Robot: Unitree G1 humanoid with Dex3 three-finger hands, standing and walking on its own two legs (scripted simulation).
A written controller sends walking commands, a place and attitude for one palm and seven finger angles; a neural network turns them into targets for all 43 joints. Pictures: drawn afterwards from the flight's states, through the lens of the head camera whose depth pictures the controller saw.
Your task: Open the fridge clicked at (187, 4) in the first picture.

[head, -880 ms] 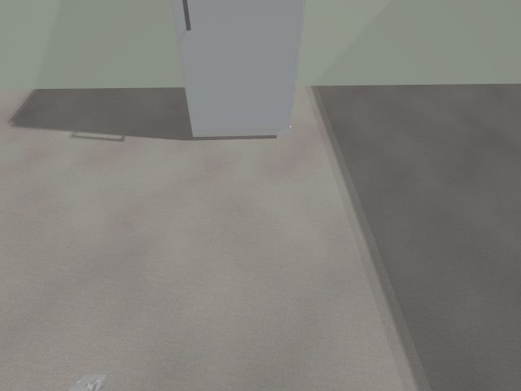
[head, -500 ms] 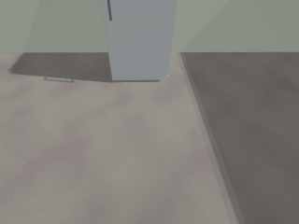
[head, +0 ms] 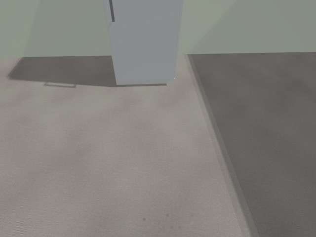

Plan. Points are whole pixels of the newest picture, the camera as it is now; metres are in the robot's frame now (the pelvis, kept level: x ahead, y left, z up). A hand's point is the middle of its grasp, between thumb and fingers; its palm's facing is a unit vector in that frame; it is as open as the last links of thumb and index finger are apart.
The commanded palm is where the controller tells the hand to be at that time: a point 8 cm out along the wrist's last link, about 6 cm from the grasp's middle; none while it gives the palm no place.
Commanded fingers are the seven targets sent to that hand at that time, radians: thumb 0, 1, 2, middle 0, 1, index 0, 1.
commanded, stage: look at it before walking up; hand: left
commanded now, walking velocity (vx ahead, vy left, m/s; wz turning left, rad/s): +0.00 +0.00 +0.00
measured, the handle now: out of the picture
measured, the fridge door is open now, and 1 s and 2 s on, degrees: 0 0 0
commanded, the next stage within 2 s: walk to a spot facing it in 0.56 s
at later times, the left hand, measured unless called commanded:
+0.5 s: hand out of the picture +0.08 +0.24 -0.16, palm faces -0.03 -0.94 -0.33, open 7.4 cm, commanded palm none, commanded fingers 0.00 0.90 0.90 -0.20 -0.30 -0.20 -0.30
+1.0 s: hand out of the picture +0.02 +0.22 -0.20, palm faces +0.10 -0.98 -0.18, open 7.3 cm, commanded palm none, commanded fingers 0.00 0.90 0.90 -0.20 -0.30 -0.20 -0.30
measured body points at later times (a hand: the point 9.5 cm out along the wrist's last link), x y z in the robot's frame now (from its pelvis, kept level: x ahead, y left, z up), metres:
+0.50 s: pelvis +0.00 +0.00 +0.00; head +0.00 +0.00 +0.45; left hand +0.08 +0.29 -0.13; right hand +0.08 -0.30 -0.13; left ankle +0.01 +0.12 -0.74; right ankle +0.01 -0.12 -0.74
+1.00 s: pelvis +0.06 +0.03 -0.01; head +0.05 +0.06 +0.43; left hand +0.01 +0.28 -0.18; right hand +0.07 -0.22 -0.15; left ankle +0.03 +0.12 -0.74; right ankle +0.00 -0.11 -0.73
